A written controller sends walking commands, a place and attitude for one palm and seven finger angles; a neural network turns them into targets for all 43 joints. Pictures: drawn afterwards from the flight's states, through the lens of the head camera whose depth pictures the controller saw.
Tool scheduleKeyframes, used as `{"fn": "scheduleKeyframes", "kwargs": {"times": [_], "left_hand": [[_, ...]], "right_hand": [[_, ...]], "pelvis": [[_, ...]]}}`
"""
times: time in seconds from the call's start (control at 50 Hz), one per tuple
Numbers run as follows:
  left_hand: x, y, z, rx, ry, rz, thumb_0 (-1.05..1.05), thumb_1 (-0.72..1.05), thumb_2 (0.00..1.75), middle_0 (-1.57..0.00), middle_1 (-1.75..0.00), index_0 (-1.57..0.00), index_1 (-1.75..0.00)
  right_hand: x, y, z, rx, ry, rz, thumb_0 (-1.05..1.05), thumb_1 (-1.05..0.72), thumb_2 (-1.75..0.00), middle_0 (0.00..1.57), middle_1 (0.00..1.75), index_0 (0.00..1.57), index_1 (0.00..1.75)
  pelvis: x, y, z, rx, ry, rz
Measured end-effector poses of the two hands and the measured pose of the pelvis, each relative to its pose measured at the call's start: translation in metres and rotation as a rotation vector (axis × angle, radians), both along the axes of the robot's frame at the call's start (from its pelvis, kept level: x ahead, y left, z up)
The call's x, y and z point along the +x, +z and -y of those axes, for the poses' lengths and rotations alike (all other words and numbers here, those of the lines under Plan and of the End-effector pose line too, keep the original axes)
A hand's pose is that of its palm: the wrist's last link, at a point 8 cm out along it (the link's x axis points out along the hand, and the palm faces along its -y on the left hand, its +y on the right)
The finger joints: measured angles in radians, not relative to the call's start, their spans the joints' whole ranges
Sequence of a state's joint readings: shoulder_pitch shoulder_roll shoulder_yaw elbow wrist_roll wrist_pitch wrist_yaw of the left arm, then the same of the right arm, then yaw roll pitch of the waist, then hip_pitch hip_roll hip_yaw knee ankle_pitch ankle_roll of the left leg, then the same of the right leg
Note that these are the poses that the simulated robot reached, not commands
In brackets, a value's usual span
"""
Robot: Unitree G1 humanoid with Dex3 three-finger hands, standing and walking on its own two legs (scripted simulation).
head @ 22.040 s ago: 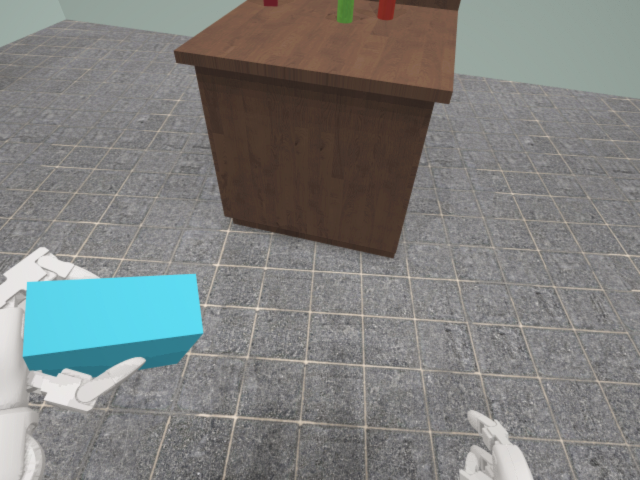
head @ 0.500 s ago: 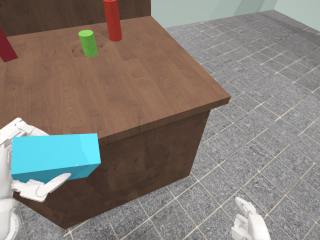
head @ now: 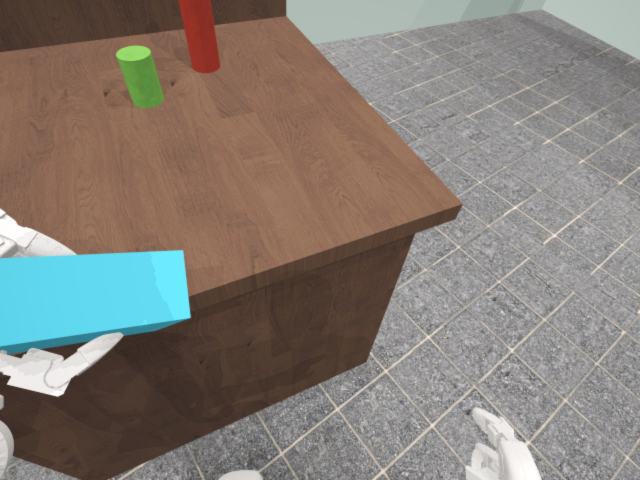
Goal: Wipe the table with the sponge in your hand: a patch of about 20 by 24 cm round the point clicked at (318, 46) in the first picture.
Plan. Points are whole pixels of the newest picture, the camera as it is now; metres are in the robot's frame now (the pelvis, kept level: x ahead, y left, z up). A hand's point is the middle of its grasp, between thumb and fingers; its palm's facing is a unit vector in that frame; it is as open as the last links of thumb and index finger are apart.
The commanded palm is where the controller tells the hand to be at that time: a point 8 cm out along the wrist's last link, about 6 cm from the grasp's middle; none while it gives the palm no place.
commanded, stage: shuffle to correct the standing spot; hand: left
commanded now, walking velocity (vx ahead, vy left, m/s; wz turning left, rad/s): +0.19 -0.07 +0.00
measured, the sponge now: (118, 300) +0.24 +0.21 +0.16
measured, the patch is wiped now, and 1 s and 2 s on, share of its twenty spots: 0.00 0.00 0.00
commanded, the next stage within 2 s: come to a stop and stand still in 0.40 s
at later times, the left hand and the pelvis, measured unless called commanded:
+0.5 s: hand (171, 210) +0.32 +0.18 +0.19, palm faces +0.43 -0.82 -0.38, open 9.9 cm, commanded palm +0.26 +0.22 +0.20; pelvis +0.11 -0.07 +0.02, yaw +2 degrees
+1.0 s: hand (188, 184) +0.36 +0.17 +0.19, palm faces +0.38 -0.83 -0.41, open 9.9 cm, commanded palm +0.30 +0.21 +0.20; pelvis +0.15 -0.07 +0.03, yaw +0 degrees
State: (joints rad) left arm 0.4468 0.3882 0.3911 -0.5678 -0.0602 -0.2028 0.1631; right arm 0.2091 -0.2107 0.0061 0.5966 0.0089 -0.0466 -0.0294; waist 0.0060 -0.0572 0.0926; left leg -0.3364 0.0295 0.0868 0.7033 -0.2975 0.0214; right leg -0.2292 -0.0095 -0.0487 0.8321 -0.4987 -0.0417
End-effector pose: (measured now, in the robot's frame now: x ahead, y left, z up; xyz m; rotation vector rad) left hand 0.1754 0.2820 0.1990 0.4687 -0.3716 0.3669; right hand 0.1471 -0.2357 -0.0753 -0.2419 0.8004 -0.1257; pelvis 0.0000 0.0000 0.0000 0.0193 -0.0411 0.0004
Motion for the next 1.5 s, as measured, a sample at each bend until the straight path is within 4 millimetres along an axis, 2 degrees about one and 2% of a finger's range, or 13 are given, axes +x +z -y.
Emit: {"fn": "scheduleKeyframes", "kwargs": {"times": [0.1,0.2,0.34,0.46,0.56,0.7,0.82,1.0,1.06,1.14,1.26,1.3,1.5], "left_hand": [[0.034,0.008,0.003,0.031,0.002,-0.014,-0.01,-0.48,1.02,-0.76,-1.35,-0.77,-1.35],[0.051,0.02,0.029,0.066,-0.015,-0.059,-0.02,-0.48,1.02,-0.76,-1.35,-0.77,-1.35],[0.068,0.005,0.055,0.075,0.039,-0.097,-0.01,-0.48,1.02,-0.76,-1.35,-0.77,-1.35],[0.094,0.003,0.065,-0.014,0.053,-0.092,-0.01,-0.48,1.02,-0.76,-1.35,-0.77,-1.35],[0.116,0.013,0.069,0.005,0.002,0.004,-0.01,-0.48,1.02,-0.76,-1.35,-0.77,-1.35],[0.146,0.019,0.066,0.015,0.032,-0.02,-0.01,-0.48,1.02,-0.76,-1.35,-0.77,-1.35],[0.158,0.015,0.073,-0.011,0.033,-0.101,-0.01,-0.48,1.02,-0.76,-1.35,-0.77,-1.35],[0.146,0.007,0.071,-0.027,0.023,-0.16,-0.01,-0.48,1.02,-0.76,-1.35,-0.77,-1.35],[0.149,0.027,0.042,0.112,0.049,-0.071,-0.01,-0.48,1.02,-0.76,-1.35,-0.77,-1.35],[0.146,0.021,0.013,0.026,0.124,-0.035,-0.02,-0.48,1.02,-0.76,-1.35,-0.77,-1.35],[0.114,-0.012,0.051,-0.088,-0.092,-0.135,-0.02,-0.48,1.02,-0.76,-1.35,-0.77,-1.35],[0.1,-0.016,0.05,-0.083,-0.14,-0.149,-0.02,-0.48,1.02,-0.76,-1.35,-0.77,-1.35],[0.052,0.014,-0.025,-0.008,0.06,0.033,-0.02,-0.48,1.02,-0.76,-1.35,-0.77,-1.35]], "right_hand": [[0.028,0.004,-0.009,0.069,-0.011,0.043,0.01,-0.9,-0.9,0.2,0.3,0.2,0.3],[0.049,0.007,-0.008,0.136,0.019,0.057,0.01,-0.9,-0.9,0.2,0.3,0.2,0.3],[0.083,-0.017,0.026,0.116,0.053,0.002,0.01,-0.9,-0.9,0.2,0.3,0.2,0.3],[0.107,0.007,0.059,0.022,0.052,-0.026,0.01,-0.9,-0.9,0.2,0.3,0.2,0.3],[0.137,0.023,0.075,-0.047,0.024,0.053,0.01,-0.9,-0.9,0.2,0.3,0.2,0.3],[0.174,0.029,0.066,0.017,0.009,0.113,0.01,-0.91,-0.9,0.2,0.3,0.2,0.3],[0.188,0.028,0.047,0.079,0.039,0.115,0.01,-0.9,-0.9,0.2,0.3,0.2,0.3],[0.177,0.025,0.042,0.061,0.039,0.079,0.01,-0.9,-0.9,0.2,0.3,0.2,0.3],[0.162,0.025,0.044,0.02,0.079,0.058,0.01,-0.9,-0.9,0.2,0.3,0.2,0.3],[0.14,0.03,0.048,0.017,0.052,0.076,0.01,-0.9,-0.9,0.2,0.3,0.2,0.3],[0.103,0.04,0.042,-0.004,-0.012,0.132,0.01,-0.9,-0.9,0.2,0.3,0.2,0.3],[0.09,0.044,0.035,-0.021,-0.026,0.134,0.01,-0.9,-0.9,0.2,0.3,0.2,0.3],[0.055,0.038,-0.011,0.002,0.05,0.118,0.01,-0.9,-0.9,0.2,0.3,0.2,0.3]], "pelvis": [[0.018,0.006,0.009,0.016,0.001,0.002],[0.04,0.015,0.025,0.0,-0.006,-0.027],[0.073,0.004,0.055,-0.028,0.024,-0.008],[0.097,0.018,0.067,-0.002,0.026,-0.027],[0.122,0.013,0.067,-0.013,0.026,-0.02],[0.151,0.018,0.07,-0.019,0.023,-0.024],[0.157,0.025,0.07,0.0,0.004,-0.038],[0.145,0.026,0.067,-0.017,0.008,-0.045],[0.132,0.026,0.067,-0.018,0.003,-0.045],[0.114,0.026,0.054,-0.018,-0.021,-0.028],[0.092,0.024,0.028,-0.029,-0.035,0.005],[0.085,0.023,0.024,-0.033,-0.034,0.013],[0.051,0.021,0.002,-0.058,0.005,0.039]]}}
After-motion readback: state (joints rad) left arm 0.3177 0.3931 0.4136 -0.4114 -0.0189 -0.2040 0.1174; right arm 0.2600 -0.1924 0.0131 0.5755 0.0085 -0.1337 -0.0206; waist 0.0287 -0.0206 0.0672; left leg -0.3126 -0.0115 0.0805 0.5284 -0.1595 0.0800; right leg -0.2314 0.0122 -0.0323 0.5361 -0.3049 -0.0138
